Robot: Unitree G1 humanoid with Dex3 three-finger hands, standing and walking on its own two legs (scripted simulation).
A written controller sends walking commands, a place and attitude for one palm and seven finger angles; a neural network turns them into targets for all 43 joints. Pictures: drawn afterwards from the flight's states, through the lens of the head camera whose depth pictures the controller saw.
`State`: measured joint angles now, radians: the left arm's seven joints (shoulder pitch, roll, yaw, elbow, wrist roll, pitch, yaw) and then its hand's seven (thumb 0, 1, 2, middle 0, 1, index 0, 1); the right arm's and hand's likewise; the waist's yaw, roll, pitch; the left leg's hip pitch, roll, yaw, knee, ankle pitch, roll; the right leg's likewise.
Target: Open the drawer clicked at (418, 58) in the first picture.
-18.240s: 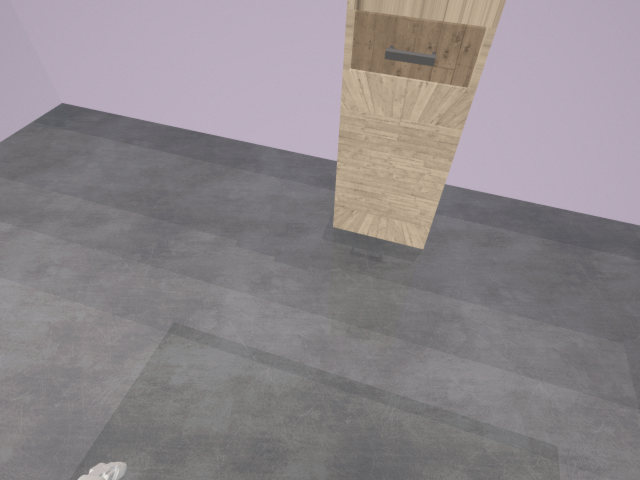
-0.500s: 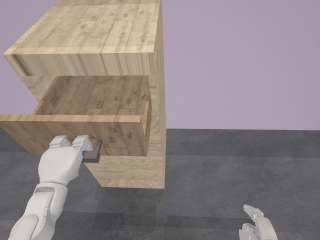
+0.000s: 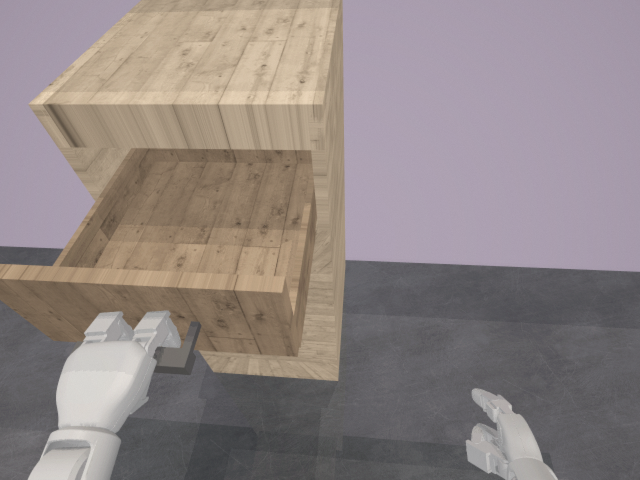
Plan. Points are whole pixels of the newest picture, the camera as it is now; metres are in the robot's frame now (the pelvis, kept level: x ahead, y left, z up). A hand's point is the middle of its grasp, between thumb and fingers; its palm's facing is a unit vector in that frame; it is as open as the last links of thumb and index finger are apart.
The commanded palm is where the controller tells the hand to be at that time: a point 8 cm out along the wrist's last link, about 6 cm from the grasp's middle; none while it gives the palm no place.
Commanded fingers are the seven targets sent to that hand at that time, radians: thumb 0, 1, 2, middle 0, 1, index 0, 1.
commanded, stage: pull the drawer open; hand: left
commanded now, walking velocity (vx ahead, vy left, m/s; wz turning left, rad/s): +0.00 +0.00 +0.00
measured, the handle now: (139, 342) +0.26 +0.25 +0.06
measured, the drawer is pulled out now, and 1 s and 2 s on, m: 0.23 0.30 0.29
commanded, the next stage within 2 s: open the thumb to release the handle in 0.86 s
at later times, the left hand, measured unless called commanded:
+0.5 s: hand (114, 442) +0.15 +0.24 +0.04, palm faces -0.01 -0.07 -1.00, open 5.5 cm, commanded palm +0.11 +0.25 +0.09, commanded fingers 0.00 0.90 0.90 -0.40 -1.35 -0.40 -1.35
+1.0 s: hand (107, 453) +0.14 +0.24 +0.04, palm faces +0.02 -0.06 -1.00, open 5.6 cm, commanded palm +0.12 +0.24 +0.09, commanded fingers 0.00 0.69 0.81 -0.38 -1.33 -0.38 -1.33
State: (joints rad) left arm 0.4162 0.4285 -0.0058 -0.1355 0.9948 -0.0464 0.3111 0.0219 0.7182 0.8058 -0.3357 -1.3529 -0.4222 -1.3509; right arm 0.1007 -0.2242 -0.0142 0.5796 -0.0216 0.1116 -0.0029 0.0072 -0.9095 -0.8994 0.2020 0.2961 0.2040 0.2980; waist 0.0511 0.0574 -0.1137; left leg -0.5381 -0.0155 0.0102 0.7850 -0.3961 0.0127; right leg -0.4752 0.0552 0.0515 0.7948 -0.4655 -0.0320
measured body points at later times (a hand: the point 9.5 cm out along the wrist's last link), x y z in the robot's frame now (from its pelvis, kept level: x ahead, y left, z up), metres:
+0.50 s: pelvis -0.01 -0.01 -0.01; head +0.01 -0.03 +0.44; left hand +0.15 +0.24 +0.09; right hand +0.19 -0.24 -0.10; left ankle +0.00 +0.11 -0.71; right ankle -0.04 -0.10 -0.71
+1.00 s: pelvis -0.02 -0.01 -0.01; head +0.01 -0.03 +0.44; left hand +0.13 +0.24 +0.09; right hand +0.19 -0.23 -0.11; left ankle +0.00 +0.11 -0.71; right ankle -0.04 -0.10 -0.71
